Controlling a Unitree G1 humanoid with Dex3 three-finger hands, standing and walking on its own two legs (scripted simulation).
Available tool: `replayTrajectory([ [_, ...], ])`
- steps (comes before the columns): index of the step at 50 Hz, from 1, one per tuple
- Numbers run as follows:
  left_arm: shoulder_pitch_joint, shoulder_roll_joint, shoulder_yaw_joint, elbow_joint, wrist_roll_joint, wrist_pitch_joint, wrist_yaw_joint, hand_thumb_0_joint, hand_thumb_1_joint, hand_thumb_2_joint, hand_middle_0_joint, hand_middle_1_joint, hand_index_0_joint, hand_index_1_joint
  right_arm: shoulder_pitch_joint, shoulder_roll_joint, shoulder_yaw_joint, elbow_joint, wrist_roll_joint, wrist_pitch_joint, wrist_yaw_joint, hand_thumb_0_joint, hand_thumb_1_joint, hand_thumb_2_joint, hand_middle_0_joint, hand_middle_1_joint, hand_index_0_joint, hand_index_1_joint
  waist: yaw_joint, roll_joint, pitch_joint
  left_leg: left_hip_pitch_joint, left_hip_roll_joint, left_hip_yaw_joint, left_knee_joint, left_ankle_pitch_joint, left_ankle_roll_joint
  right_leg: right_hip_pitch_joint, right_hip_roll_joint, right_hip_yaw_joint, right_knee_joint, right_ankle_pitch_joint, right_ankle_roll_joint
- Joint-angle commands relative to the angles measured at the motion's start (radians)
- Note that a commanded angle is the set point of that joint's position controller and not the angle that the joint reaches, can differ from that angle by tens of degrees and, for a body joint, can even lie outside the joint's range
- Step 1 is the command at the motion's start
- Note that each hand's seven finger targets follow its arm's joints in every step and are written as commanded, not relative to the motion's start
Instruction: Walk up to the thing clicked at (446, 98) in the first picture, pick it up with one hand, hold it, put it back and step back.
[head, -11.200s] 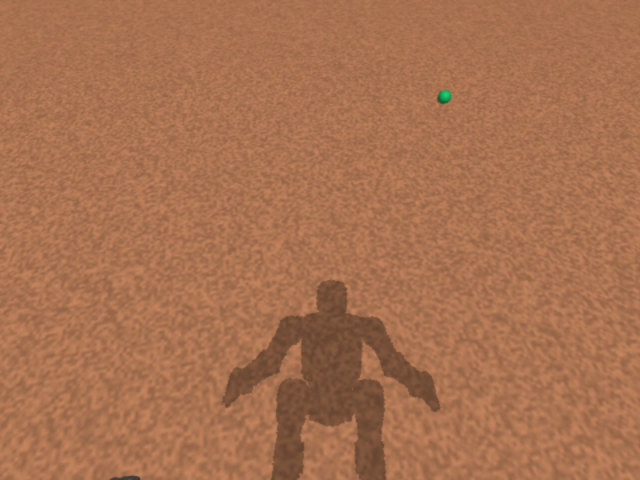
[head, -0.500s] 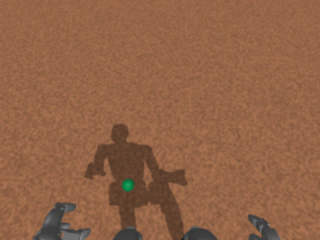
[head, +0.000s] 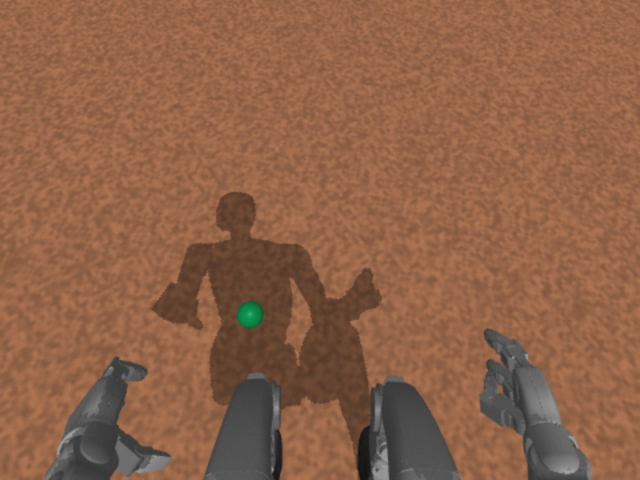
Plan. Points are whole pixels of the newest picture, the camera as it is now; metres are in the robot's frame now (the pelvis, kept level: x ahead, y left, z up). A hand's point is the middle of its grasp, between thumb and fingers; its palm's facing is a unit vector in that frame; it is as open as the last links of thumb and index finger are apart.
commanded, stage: rise first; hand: left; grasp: from above
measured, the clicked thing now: (250, 314) +0.43 +0.18 -0.59
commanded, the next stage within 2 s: none
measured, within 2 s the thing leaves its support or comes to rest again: neither
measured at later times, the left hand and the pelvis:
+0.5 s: hand (188, 356) +0.29 +0.26 -0.35, palm faces -0.48 -0.28 -0.83, open 13.9 cm; pelvis -0.07 -0.01 -0.20, yaw -2 degrees
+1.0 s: hand (206, 334) +0.35 +0.25 -0.43, palm faces -0.48 -0.03 -0.87, open 14.2 cm; pelvis -0.07 +0.01 -0.26, yaw -4 degrees
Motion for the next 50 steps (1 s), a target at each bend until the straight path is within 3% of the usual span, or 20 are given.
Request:
replayTrajectory([
  [1, -0.134, 0.165, 0.015, -0.180, 0.114, -0.117, 0.058, 0.000, -0.526, 0.973, -0.059, -1.080, -0.064, -1.076, 0.017, -0.174, -0.084, -0.069, 0.005, -0.053, 0.002, 0.000, -0.858, -0.890, 0.200, 0.300, 0.200, 0.300, -0.008, 0.151, -0.424, 0.190, -0.026, -0.038, -0.046, 0.263, -0.009, -0.059, 0.041, 0.007, 0.039, 0.228, -0.040],
  [6, -0.256, 0.268, 0.079, -0.057, 0.216, -0.135, 0.125, 0.000, -0.586, 1.018, -0.066, -1.063, -0.058, -1.073, 0.017, -0.195, -0.098, -0.016, 0.011, -0.032, 0.015, 0.000, -0.891, -0.899, 0.200, 0.300, 0.200, 0.300, 0.009, 0.133, -0.503, 0.055, -0.031, -0.046, 0.110, 0.337, 0.001, -0.204, 0.041, -0.001, 0.188, 0.270, -0.047],
  [8, -0.321, 0.254, 0.059, -0.036, 0.250, -0.135, 0.140, 0.000, -0.590, 1.023, -0.068, -1.057, -0.057, -1.069, 0.027, -0.193, -0.104, -0.004, 0.009, -0.022, 0.023, 0.000, -0.894, -0.901, 0.200, 0.300, 0.200, 0.300, 0.006, 0.117, -0.553, 0.006, -0.034, -0.031, 0.167, 0.335, 0.008, -0.222, 0.041, 0.004, 0.210, 0.277, -0.044],
  [12, -0.469, 0.305, 0.060, 0.067, 0.322, -0.145, 0.163, 0.000, -0.545, 1.009, -0.102, -1.016, -0.090, -1.030, 0.047, -0.192, -0.106, 0.038, 0.000, -0.009, 0.033, 0.000, -0.887, -0.900, 0.200, 0.300, 0.200, 0.300, -0.004, 0.034, -0.589, -0.176, -0.043, 0.007, 0.296, 0.255, 0.026, -0.215, 0.043, 0.017, 0.245, 0.253, -0.031],
  [13, -0.507, 0.295, 0.045, 0.090, 0.328, -0.155, 0.161, 0.000, -0.528, 0.999, -0.112, -1.010, -0.101, -1.023, 0.048, -0.187, -0.109, 0.040, -0.004, -0.007, 0.036, 0.000, -0.882, -0.898, 0.200, 0.300, 0.200, 0.300, -0.013, 0.002, -0.593, -0.239, -0.046, 0.011, 0.320, 0.204, 0.029, -0.216, 0.045, 0.019, 0.254, 0.213, -0.029],
  [19, -0.711, 0.411, 0.061, 0.122, 0.410, -0.215, 0.169, 0.000, -0.492, 0.995, -0.113, -1.005, -0.107, -1.014, 0.062, -0.190, -0.119, 0.071, -0.021, 0.008, 0.038, 0.000, -0.865, -0.894, 0.199, 0.300, 0.200, 0.300, -0.008, 0.013, -0.654, -0.344, -0.046, 0.025, 0.412, 0.065, 0.030, -0.277, 0.049, 0.036, 0.293, 0.035, -0.029],
  [21, -0.765, 0.404, 0.047, 0.160, 0.438, -0.231, 0.179, 0.000, -0.521, 1.019, -0.090, -1.023, -0.083, -1.032, 0.073, -0.191, -0.117, 0.087, -0.026, 0.017, 0.038, 0.000, -0.868, -0.895, 0.199, 0.300, 0.200, 0.300, -0.016, 0.037, -0.633, -0.365, -0.047, 0.024, 0.424, 0.028, 0.028, -0.334, 0.053, 0.024, 0.317, -0.007, -0.035],
  [23, -0.820, 0.449, 0.059, 0.194, 0.473, -0.240, 0.197, 0.000, -0.541, 1.031, -0.055, -1.069, -0.058, -1.068, 0.077, -0.198, -0.113, 0.099, -0.034, 0.030, 0.037, 0.000, -0.873, -0.896, 0.200, 0.300, 0.200, 0.300, -0.026, 0.046, -0.615, -0.402, -0.048, 0.021, 0.451, -0.005, 0.032, -0.372, 0.055, 0.020, 0.337, -0.046, -0.036],
  [26, -0.837, 0.438, 0.041, 0.289, 0.520, -0.245, 0.220, 0.000, -0.563, 1.048, -0.053, -1.051, -0.052, -1.053, 0.076, -0.195, -0.102, 0.106, -0.040, 0.046, 0.041, 0.000, -0.882, -0.897, 0.200, 0.300, 0.200, 0.300, -0.043, 0.035, -0.555, -0.461, -0.054, 0.015, 0.463, -0.065, 0.036, -0.441, 0.059, 0.004, 0.364, -0.118, -0.041],
  [27, -0.861, 0.453, 0.046, 0.281, 0.536, -0.248, 0.230, 0.000, -0.565, 1.050, -0.055, -1.045, -0.053, -1.049, 0.074, -0.194, -0.101, 0.112, -0.042, 0.052, 0.043, 0.000, -0.883, -0.898, 0.200, 0.300, 0.200, 0.300, -0.038, 0.056, -0.558, -0.443, -0.052, 0.012, 0.465, -0.061, 0.035, -0.457, 0.058, -0.001, 0.378, -0.108, -0.043],
  [30, -0.915, 0.436, 0.010, 0.342, 0.582, -0.249, 0.251, 0.000, -0.567, 1.048, -0.056, -1.027, -0.054, -1.031, 0.087, -0.205, -0.096, 0.128, -0.049, 0.063, 0.050, 0.000, -0.889, -0.898, 0.200, 0.299, 0.200, 0.299, -0.064, 0.106, -0.525, -0.439, -0.051, -0.008, 0.468, -0.085, 0.031, -0.537, 0.055, -0.029, 0.429, -0.095, -0.048],
  [33, -0.969, 0.447, 0.006, 0.353, 0.617, -0.249, 0.276, 0.000, -0.572, 1.050, -0.057, -1.005, -0.052, -1.010, 0.097, -0.211, -0.091, 0.140, -0.055, 0.070, 0.056, 0.000, -0.894, -0.899, 0.200, 0.299, 0.200, 0.299, -0.065, 0.169, -0.556, -0.393, -0.046, -0.026, 0.479, -0.062, 0.024, -0.598, 0.051, -0.048, 0.481, -0.048, -0.054],
  [35, -1.002, 0.419, -0.018, 0.392, 0.638, -0.250, 0.287, 0.000, -0.576, 1.052, -0.059, -0.997, -0.052, -1.004, 0.108, -0.215, -0.090, 0.149, -0.058, 0.073, 0.060, 0.000, -0.897, -0.901, 0.200, 0.299, 0.200, 0.299, -0.089, 0.181, -0.543, -0.393, -0.045, -0.035, 0.485, -0.057, 0.021, -0.634, 0.051, -0.060, 0.504, -0.031, -0.055],
  [37, -1.003, 0.441, -0.009, 0.425, 0.660, -0.252, 0.304, 0.000, -0.570, 1.044, -0.057, -0.986, -0.052, -0.991, 0.108, -0.223, -0.085, 0.159, -0.061, 0.076, 0.065, 0.000, -0.897, -0.900, 0.200, 0.299, 0.200, 0.299, -0.081, 0.201, -0.531, -0.400, -0.043, -0.045, 0.496, -0.048, 0.018, -0.668, 0.047, -0.066, 0.532, -0.016, -0.055],
  [41, -1.060, 0.436, -0.022, 0.460, 0.708, -0.257, 0.330, 0.000, -0.566, 1.032, -0.061, -0.989, -0.058, -0.992, 0.123, -0.224, -0.084, 0.170, -0.073, 0.083, 0.075, 0.000, -0.900, -0.901, 0.200, 0.299, 0.200, 0.299, -0.096, 0.223, -0.562, -0.395, -0.043, -0.039, 0.531, 0.009, 0.017, -0.691, 0.048, -0.069, 0.568, 0.036, -0.057],
  [46, -1.079, 0.424, -0.022, 0.498, 0.740, -0.258, 0.365, 0.000, -0.552, 1.015, -0.066, -0.995, -0.067, -0.993, 0.140, -0.226, -0.085, 0.181, -0.088, 0.089, 0.086, 0.000, -0.902, -0.902, 0.200, 0.299, 0.200, 0.299, -0.113, 0.216, -0.584, -0.399, -0.042, -0.035, 0.572, 0.058, 0.019, -0.686, 0.048, -0.073, 0.595, 0.082, -0.054],
  [50, -1.112, 0.456, -0.007, 0.519, 0.760, -0.261, 0.390, 0.000, -0.520, 0.987, -0.090, -0.985, -0.094, -0.980, 0.137, -0.216, -0.077, 0.182, -0.098, 0.093, 0.092, 0.000, -0.903, -0.902, 0.200, 0.300, 0.200, 0.300, -0.112, 0.202, -0.578, -0.463, -0.045, -0.016, 0.610, 0.049, 0.030, -0.675, 0.051, -0.065, 0.596, 0.075, -0.049],
])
